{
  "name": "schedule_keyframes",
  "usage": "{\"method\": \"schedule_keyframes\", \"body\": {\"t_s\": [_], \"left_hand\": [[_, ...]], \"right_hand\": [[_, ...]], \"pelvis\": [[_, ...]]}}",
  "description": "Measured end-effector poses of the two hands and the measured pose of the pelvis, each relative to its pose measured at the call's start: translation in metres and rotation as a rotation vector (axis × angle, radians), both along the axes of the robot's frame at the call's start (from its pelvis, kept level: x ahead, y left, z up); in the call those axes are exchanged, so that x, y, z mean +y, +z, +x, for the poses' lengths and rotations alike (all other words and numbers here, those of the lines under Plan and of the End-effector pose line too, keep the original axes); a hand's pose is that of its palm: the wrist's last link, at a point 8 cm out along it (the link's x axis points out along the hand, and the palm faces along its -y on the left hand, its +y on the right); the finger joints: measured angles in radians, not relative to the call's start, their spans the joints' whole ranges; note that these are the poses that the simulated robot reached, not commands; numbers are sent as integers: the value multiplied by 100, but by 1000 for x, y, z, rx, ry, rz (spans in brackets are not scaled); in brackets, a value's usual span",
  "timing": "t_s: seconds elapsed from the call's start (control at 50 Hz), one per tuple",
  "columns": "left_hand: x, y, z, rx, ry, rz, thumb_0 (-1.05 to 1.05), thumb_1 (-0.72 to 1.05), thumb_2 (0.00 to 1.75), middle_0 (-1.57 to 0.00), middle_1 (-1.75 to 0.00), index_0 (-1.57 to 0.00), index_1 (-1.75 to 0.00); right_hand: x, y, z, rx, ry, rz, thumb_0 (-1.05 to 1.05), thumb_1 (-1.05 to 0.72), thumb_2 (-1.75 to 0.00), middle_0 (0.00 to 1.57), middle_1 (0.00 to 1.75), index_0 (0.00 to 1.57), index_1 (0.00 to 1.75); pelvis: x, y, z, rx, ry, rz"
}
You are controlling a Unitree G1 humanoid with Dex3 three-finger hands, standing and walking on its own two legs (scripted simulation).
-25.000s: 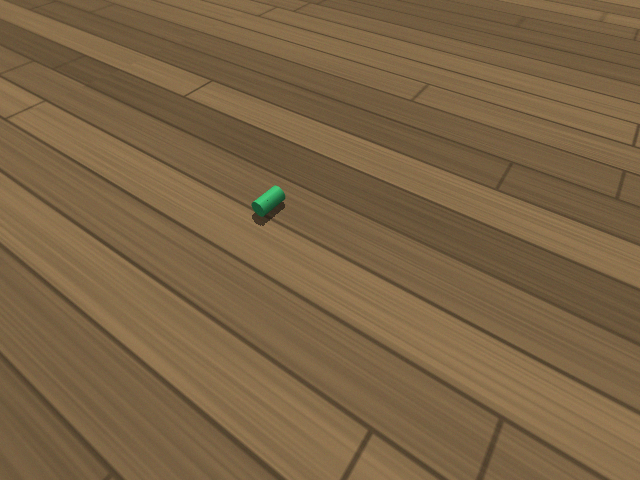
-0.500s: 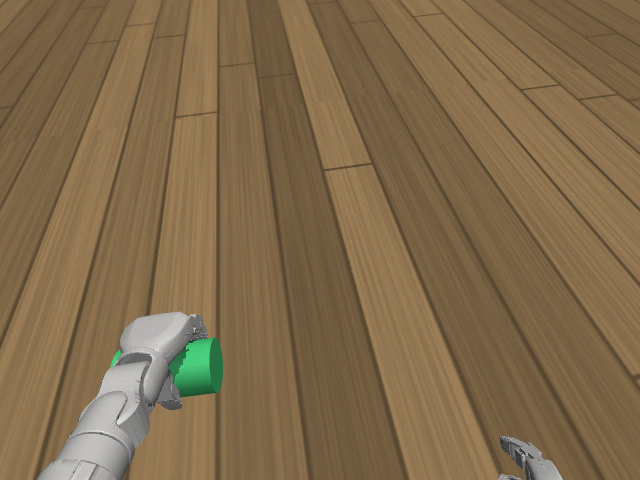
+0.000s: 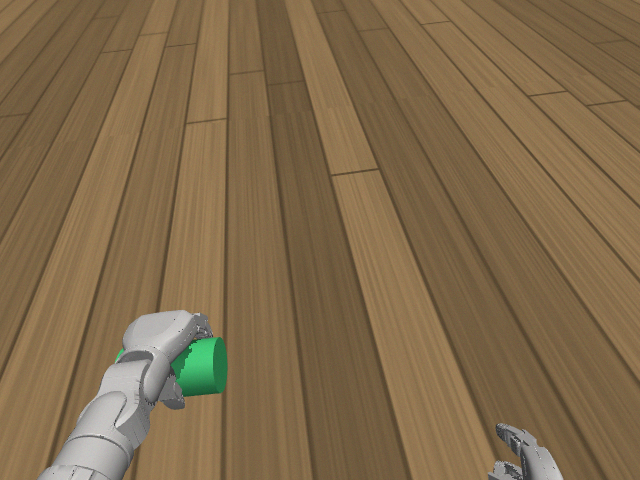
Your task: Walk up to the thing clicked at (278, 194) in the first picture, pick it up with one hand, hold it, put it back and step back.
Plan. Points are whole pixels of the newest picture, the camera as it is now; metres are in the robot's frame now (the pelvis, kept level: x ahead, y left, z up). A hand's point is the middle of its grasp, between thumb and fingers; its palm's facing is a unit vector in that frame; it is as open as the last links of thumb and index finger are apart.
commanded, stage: hold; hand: left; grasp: from above
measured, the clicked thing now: (173, 369) +0.30 +0.24 -0.07
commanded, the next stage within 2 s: crouch in 0.64 s
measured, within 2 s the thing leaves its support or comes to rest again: neither
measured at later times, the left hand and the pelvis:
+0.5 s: hand (169, 369) +0.28 +0.23 -0.03, palm faces -0.45 -0.07 -0.89, open 10.3 cm; pelvis +0.00 +0.00 +0.00, yaw +0 degrees
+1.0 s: hand (170, 377) +0.28 +0.23 -0.06, palm faces -0.48 -0.07 -0.87, open 10.3 cm; pelvis +0.00 +0.00 +0.00, yaw +0 degrees
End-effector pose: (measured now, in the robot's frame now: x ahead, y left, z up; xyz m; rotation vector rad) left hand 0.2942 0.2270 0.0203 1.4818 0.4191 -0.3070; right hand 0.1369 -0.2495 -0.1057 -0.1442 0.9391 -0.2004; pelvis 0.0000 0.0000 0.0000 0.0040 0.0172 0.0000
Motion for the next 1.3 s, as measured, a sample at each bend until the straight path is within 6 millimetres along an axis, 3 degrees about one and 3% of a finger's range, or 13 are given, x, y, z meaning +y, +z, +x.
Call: {"method": "schedule_keyframes", "body": {"t_s": [0.9,1.0,1.12,1.3], "left_hand": [[8,-1,-4,17,-2,-1,1,2,37,-68,-47,-71,-44],[8,-20,-6,40,-23,-8,1,1,38,-68,-48,-71,-45],[11,-60,-3,39,-54,14,1,0,39,-68,-48,-71,-45],[24,-137,26,-11,-40,83,1,-1,40,-68,-50,-70,-47]], "right_hand": [[5,3,-2,-1,5,-5,1,-89,-89,20,30,21,30],[2,2,-7,22,3,-19,1,-89,-89,20,30,21,30],[-7,-12,-24,97,10,-56,1,-89,-89,20,30,21,30],[-26,-68,-82,245,-21,-125,1,-89,-89,20,29,21,29]], "pelvis": [[3,2,-3,-11,3,-1],[2,0,-5,10,8,-1],[3,-14,-11,86,16,-7],[7,-71,-27,272,19,-33]]}}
